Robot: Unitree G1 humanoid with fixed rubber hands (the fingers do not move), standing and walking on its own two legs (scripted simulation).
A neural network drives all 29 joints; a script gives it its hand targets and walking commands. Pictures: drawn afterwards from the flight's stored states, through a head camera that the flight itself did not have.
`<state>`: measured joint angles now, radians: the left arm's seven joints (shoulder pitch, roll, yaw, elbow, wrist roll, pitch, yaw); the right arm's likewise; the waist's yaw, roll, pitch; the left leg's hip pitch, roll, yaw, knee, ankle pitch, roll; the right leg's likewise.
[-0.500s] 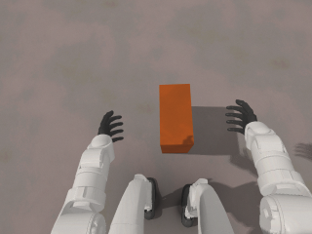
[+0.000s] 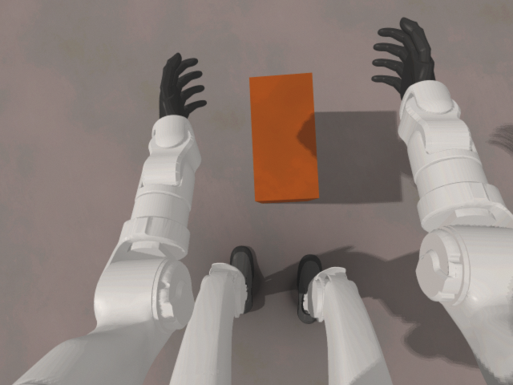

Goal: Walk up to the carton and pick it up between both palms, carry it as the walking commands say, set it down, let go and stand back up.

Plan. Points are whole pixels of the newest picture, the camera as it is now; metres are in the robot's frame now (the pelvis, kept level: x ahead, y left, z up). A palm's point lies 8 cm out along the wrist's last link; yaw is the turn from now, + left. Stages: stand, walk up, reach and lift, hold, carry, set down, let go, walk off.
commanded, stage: reach and lift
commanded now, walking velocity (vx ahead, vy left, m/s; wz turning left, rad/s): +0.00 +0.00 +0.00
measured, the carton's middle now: (282, 149) +0.51 +0.00 -0.51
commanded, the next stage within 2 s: none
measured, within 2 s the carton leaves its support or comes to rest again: neither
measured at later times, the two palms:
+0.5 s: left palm (194, 135) +0.48 +0.16 -0.22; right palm (386, 118) +0.50 -0.18 -0.21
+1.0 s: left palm (220, 148) +0.48 +0.14 -0.37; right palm (360, 139) +0.50 -0.17 -0.37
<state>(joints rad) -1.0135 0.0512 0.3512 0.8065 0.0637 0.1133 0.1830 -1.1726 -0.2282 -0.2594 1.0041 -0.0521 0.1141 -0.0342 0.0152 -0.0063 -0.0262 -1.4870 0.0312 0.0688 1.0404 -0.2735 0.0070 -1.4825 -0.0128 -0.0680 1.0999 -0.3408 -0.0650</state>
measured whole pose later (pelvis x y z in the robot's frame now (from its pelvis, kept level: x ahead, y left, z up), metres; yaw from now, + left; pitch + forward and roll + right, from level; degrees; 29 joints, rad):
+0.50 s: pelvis -0.01 +0.01 -0.09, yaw -2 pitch +47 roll +2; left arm -1.04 0.06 0.35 0.80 0.06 0.08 0.19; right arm -1.17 -0.26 -0.23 0.97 -0.02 0.09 -0.03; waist 0.02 -0.01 -0.05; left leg -1.85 0.02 0.05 1.44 -0.42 0.01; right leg -1.84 0.00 -0.04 1.48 -0.46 -0.05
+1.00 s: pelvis -0.03 +0.01 -0.21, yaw -2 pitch +46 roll +4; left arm -1.21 0.14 0.29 0.92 -0.09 0.06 0.20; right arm -1.35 -0.30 -0.07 1.06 0.09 0.09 -0.10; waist 0.02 0.01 0.11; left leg -2.16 -0.01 0.03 1.88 -0.52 -0.02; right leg -2.18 0.01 -0.02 1.93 -0.55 -0.06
